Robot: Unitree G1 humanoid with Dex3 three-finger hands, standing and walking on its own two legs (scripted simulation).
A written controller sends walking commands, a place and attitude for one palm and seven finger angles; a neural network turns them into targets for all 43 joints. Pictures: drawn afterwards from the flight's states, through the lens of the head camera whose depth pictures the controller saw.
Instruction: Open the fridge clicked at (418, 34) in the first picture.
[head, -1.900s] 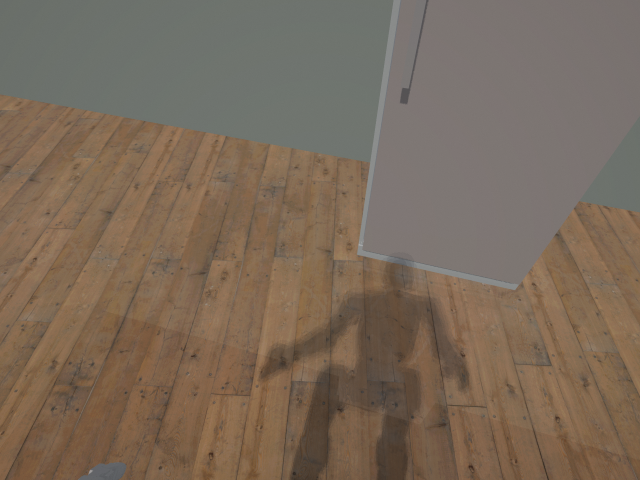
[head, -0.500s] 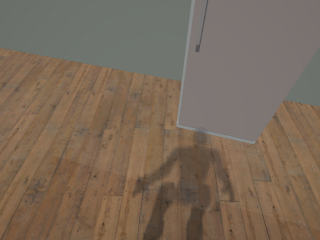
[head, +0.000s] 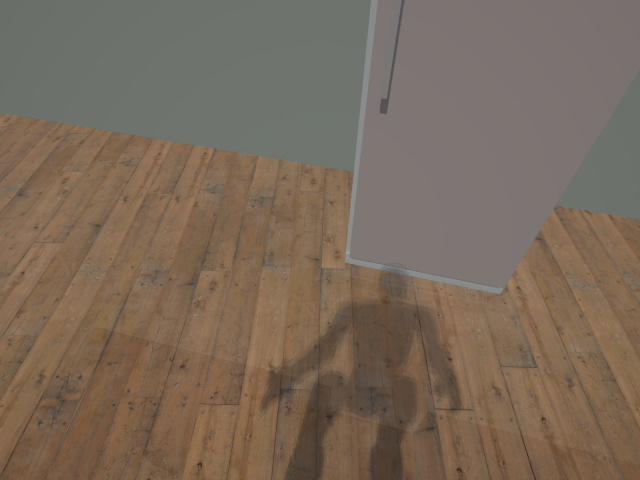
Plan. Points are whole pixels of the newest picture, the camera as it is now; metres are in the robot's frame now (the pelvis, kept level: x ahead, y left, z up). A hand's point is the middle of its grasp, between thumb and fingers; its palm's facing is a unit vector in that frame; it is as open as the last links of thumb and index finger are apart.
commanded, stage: walk to a spot facing it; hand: left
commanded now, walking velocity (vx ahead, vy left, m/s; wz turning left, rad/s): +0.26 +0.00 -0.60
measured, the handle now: (393, 26) +1.00 -0.09 +0.17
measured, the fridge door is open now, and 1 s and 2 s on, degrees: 0 0 0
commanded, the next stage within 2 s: none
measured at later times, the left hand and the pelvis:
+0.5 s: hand out of the picture +0.08 +0.18 -0.17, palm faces -0.13 -0.98 -0.18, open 7.4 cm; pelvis +0.12 +0.00 +0.00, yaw -14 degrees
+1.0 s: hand (292, 303) +0.46 +0.09 -0.15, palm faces -0.56 -0.77 -0.31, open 7.4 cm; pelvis +0.21 +0.00 -0.02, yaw -35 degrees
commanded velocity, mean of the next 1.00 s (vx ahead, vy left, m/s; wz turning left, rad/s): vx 0.10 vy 0.00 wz -0.60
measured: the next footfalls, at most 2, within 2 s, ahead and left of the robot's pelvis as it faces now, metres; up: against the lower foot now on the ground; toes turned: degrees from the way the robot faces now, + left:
left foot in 0.56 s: +0.29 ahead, +0.10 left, +0.00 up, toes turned -12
right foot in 0.98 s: +0.21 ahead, -0.14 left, +0.00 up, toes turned -40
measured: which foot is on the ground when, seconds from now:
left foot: down 0.00-0.16, up 0.18-0.54, down 0.56-0.98, up 1.00-1.00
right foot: down 0.00-0.56, up 0.58-0.96, down 0.98-1.00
